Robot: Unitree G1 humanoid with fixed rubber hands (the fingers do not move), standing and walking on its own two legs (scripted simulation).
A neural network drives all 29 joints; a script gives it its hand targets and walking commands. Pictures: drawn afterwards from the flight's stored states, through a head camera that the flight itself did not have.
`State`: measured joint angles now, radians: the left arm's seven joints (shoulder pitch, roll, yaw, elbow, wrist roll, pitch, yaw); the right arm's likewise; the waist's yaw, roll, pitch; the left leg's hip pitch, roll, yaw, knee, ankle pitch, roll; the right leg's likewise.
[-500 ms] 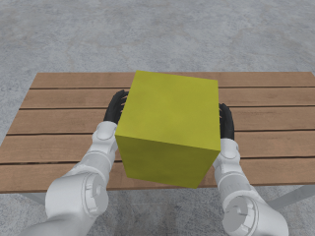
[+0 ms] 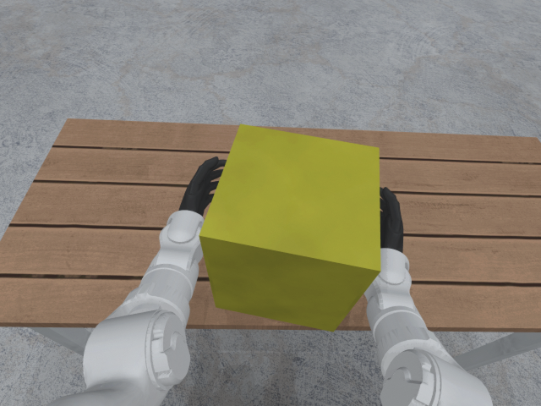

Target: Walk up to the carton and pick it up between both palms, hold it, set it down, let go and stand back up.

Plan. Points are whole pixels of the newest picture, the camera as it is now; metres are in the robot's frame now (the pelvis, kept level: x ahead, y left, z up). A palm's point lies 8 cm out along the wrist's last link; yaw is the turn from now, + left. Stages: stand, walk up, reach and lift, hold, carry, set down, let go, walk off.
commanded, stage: reach and lift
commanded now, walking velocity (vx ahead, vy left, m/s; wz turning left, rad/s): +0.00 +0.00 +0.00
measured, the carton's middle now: (289, 234) +0.38 -0.05 +0.00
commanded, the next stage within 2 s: none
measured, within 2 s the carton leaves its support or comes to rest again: leaves its support in 0.64 s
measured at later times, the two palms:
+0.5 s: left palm (194, 207) +0.42 +0.10 +0.04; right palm (387, 241) +0.34 -0.19 +0.02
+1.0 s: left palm (194, 195) +0.42 +0.10 +0.08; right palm (396, 228) +0.35 -0.20 +0.05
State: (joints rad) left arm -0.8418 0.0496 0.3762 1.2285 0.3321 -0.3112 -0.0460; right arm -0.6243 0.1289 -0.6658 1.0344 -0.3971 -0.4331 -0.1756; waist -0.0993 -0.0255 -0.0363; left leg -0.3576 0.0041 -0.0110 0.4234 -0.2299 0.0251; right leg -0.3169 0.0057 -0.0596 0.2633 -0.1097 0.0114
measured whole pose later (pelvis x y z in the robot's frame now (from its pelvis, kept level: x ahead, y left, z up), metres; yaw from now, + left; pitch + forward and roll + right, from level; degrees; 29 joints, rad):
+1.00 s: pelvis -0.01 -0.01 +0.00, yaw -1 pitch +12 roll -2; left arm -0.89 0.08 0.19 1.30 0.15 -0.38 0.03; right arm -0.65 0.03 -0.42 1.11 -0.19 -0.48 -0.24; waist -0.06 -0.01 -0.13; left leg -0.41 0.02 0.01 0.40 -0.19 0.02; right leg -0.39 0.01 -0.05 0.26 -0.08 0.00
